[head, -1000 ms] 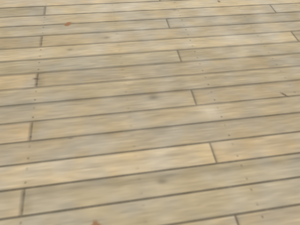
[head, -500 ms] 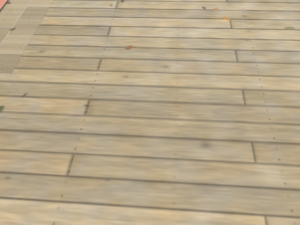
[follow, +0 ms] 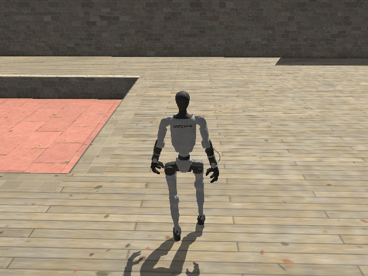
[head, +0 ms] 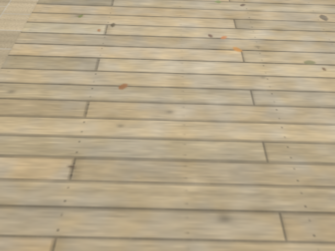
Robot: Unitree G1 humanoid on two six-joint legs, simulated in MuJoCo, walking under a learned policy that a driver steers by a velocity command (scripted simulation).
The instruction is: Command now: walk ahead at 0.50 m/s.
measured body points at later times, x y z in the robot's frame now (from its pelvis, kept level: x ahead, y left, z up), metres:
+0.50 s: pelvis +0.27 -0.06 +0.00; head +0.29 -0.07 +0.45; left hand +0.28 +0.20 -0.14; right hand +0.35 -0.31 -0.15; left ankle +0.32 +0.10 -0.67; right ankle +0.27 -0.11 -0.75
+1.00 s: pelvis +0.54 +0.00 +0.00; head +0.57 +0.00 +0.45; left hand +0.60 +0.25 -0.15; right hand +0.58 -0.27 -0.14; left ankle +0.57 +0.06 -0.75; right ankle +0.52 -0.14 -0.66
